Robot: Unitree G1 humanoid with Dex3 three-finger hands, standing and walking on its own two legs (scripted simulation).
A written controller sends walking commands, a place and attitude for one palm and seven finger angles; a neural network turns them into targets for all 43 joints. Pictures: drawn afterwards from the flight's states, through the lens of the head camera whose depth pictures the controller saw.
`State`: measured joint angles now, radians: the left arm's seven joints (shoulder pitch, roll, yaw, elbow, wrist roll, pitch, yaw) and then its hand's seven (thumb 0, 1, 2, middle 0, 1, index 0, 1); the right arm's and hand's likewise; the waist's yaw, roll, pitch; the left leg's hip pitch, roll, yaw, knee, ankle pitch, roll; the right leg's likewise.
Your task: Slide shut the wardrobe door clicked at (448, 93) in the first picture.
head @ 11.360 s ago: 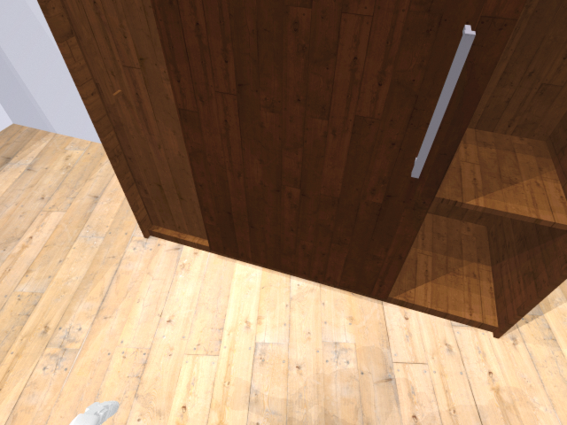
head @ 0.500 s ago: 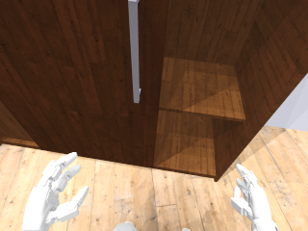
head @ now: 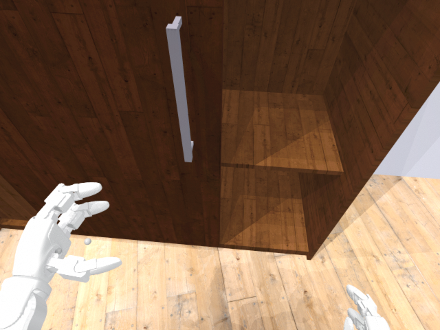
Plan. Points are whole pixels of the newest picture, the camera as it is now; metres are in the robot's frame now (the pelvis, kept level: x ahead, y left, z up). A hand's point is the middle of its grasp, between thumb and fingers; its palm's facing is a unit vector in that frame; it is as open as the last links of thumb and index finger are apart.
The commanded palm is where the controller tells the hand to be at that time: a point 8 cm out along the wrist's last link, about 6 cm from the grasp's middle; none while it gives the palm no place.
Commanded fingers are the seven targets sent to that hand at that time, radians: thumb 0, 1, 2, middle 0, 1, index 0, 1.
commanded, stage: raise the hand with hooked fingers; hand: left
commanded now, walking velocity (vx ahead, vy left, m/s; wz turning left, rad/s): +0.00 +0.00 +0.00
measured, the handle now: (184, 102) +0.53 +0.12 +0.13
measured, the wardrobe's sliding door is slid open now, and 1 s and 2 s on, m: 0.40 0.40 0.40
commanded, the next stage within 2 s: move the hooked fingers beside the handle in 1.06 s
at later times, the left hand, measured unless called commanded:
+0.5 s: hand (47, 190) +0.27 +0.27 +0.17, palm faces +0.07 -0.99 -0.09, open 13.9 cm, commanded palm +0.24 +0.31 +0.17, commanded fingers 0.00 -0.50 0.30 -0.30 -1.20 -0.30 -1.20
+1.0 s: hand (52, 178) +0.28 +0.26 +0.18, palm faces +0.09 -0.99 -0.08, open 14.0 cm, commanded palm +0.25 +0.30 +0.17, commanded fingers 0.00 -0.50 0.30 -0.30 -1.20 -0.30 -1.20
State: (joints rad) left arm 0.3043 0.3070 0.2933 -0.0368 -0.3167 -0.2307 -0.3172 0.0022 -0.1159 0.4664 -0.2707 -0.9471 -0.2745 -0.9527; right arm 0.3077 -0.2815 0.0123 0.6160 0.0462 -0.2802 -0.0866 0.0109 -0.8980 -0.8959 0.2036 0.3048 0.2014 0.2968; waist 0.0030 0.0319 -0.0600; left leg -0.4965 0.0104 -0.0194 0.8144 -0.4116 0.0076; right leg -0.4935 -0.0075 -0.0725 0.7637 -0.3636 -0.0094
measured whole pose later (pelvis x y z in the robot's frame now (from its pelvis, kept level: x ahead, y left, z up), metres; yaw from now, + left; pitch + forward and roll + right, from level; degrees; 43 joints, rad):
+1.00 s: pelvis +0.01 -0.02 +0.03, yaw +0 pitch -1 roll +0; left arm -0.06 0.43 0.47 0.24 -0.33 -0.02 -0.44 -0.01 -0.50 0.30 -0.30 -1.20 -0.31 -1.20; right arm 0.25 -0.28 0.06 0.65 0.06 -0.29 -0.13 0.01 -0.90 -0.90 0.20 0.30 0.20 0.30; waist 0.03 0.05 -0.02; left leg -0.23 0.02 -0.02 0.55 -0.30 -0.02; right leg -0.24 0.01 -0.07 0.53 -0.27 -0.03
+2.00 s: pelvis +0.01 -0.01 +0.03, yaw -1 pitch +2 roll +0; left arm -0.40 0.38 0.34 0.52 -0.25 -0.07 -0.33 -0.01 -0.51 0.30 -0.30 -1.20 -0.31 -1.20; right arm 0.28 -0.27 0.05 0.67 0.06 -0.23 -0.11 0.01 -0.90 -0.90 0.20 0.30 0.20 0.30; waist -0.01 0.04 -0.03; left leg -0.28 0.01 0.00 0.55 -0.30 -0.01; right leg -0.31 0.00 -0.05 0.55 -0.27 -0.02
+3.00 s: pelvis +0.01 +0.00 +0.01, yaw -2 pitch +11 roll -1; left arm -0.87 0.46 0.35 1.11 -0.14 -0.25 -0.25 -0.01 -0.50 0.30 -0.37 -1.25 -0.38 -1.24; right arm 0.41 -0.27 0.03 0.71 0.02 -0.06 -0.04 0.00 -0.90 -0.90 0.20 0.30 0.20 0.30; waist -0.11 0.02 -0.06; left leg -0.51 0.01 0.02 0.67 -0.34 0.02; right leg -0.53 0.00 -0.03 0.63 -0.29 0.00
